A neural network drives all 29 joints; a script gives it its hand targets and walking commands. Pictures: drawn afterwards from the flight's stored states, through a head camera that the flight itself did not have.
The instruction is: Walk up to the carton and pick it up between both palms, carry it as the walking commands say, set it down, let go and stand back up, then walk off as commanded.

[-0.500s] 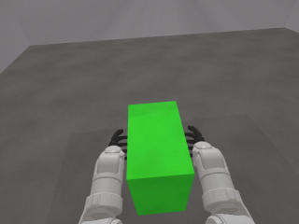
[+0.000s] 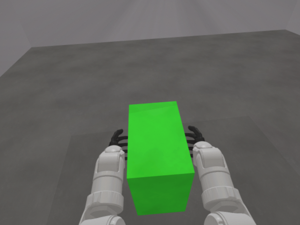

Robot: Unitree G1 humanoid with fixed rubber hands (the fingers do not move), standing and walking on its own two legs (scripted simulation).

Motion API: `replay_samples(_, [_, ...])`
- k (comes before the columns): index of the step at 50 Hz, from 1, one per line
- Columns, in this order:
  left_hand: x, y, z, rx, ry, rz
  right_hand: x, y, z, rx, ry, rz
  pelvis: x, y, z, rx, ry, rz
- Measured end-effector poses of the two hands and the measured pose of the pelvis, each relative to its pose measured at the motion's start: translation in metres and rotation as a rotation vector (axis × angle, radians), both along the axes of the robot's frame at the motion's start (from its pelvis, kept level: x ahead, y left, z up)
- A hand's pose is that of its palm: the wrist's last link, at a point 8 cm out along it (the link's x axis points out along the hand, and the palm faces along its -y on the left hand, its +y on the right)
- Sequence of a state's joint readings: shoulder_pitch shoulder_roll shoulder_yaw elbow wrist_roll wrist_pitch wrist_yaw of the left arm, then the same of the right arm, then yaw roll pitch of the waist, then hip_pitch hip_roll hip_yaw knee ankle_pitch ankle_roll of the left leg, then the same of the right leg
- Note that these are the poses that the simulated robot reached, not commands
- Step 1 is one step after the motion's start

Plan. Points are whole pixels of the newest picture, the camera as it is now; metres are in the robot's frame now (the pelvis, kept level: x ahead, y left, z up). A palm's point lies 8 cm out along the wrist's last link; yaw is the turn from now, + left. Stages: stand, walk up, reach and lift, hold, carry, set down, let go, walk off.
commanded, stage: hold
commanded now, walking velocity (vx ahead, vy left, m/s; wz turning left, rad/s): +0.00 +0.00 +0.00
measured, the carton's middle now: (157, 158) +0.33 +0.01 -0.01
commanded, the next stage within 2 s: carry in 0.98 s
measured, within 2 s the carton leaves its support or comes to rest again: neither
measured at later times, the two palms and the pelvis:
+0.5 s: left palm (116, 151) +0.30 +0.13 +0.06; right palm (201, 149) +0.30 -0.12 +0.06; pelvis +0.01 +0.00 +0.00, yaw +0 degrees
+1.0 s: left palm (117, 151) +0.30 +0.12 +0.06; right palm (202, 149) +0.30 -0.12 +0.06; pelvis +0.00 +0.00 +0.00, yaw +0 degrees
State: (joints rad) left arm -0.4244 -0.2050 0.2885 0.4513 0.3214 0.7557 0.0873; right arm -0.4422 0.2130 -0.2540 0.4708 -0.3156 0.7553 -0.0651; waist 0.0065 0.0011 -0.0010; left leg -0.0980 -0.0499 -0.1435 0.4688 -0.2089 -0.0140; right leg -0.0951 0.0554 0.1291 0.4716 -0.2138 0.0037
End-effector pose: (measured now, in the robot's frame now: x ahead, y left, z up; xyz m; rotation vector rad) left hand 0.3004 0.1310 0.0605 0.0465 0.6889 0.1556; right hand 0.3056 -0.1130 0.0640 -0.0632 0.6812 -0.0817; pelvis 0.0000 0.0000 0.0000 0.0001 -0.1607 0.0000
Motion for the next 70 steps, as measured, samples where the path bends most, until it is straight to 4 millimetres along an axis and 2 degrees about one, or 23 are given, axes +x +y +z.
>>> replay_samples(48, [0.002, -0.007, 0.001, 0.019, 0.004, -0.038, -0.004, -0.007, -0.002, -0.013, 0.005, -0.004, 0.003, -0.001, 0.001, 0.0, -0.005, -0.001])
replay_samples(50, [0.003, -0.006, 0.001, 0.028, -0.004, -0.044, -0.002, -0.007, -0.001, -0.013, -0.003, -0.005, 0.003, 0.0, 0.0, 0.003, 0.035, -0.008])
replay_samples(54, [0.008, -0.002, -0.004, 0.036, -0.022, -0.045, 0.003, -0.002, -0.005, 0.004, -0.022, -0.022, 0.002, 0.008, -0.005, 0.011, 0.117, -0.018])
replay_samples(61, [0.015, 0.017, -0.015, -0.019, -0.007, -0.029, 0.004, 0.017, -0.015, 0.014, -0.007, -0.056, 0.003, 0.032, -0.014, 0.04, 0.2, -0.04])
replay_samples(70, [0.016, 0.027, -0.005, -0.05, 0.009, -0.053, -0.007, 0.028, -0.008, 0.05, 0.008, -0.124, 0.001, 0.056, -0.023, 0.01, 0.239, -0.077])
